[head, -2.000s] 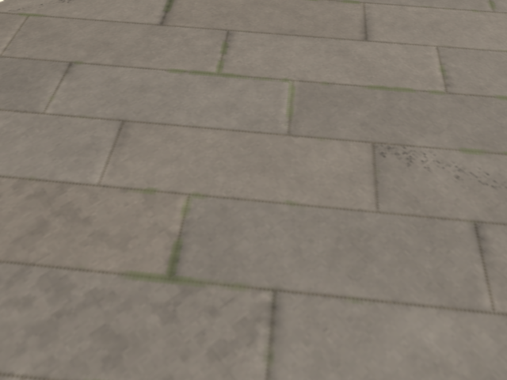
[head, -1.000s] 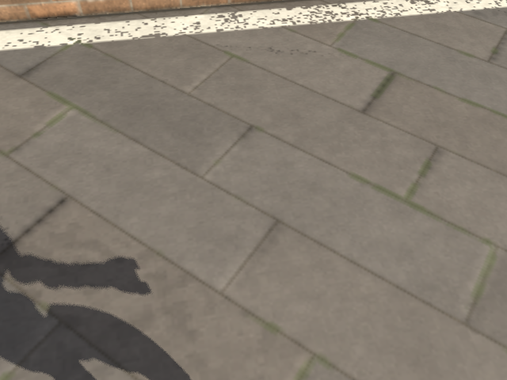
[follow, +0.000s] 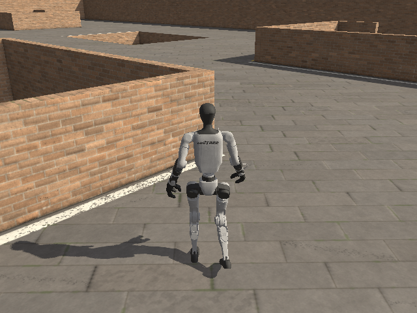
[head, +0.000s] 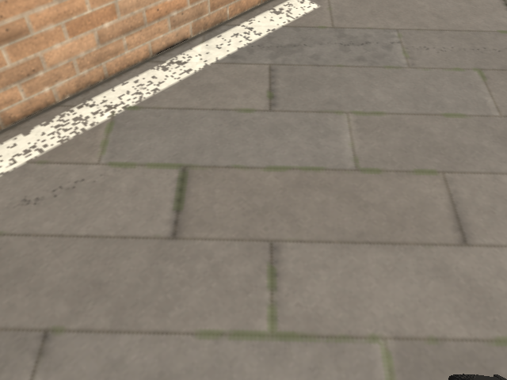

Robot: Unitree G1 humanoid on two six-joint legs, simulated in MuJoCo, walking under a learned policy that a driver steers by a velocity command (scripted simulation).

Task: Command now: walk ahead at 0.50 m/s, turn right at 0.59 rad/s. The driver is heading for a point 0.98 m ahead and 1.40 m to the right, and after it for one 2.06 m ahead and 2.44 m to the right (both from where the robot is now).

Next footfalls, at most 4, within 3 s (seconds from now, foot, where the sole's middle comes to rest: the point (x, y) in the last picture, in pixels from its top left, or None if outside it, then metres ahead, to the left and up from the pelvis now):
0.44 right None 0.36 -0.18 -0.76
0.92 left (305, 307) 0.69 -0.10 -0.76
1.42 right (436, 303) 0.72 -0.47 -0.76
1.90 left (421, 205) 1.07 -0.50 -0.76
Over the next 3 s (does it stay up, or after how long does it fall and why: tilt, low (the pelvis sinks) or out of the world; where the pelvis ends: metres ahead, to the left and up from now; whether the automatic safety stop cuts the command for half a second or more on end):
stays up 1.12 -1.00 0.00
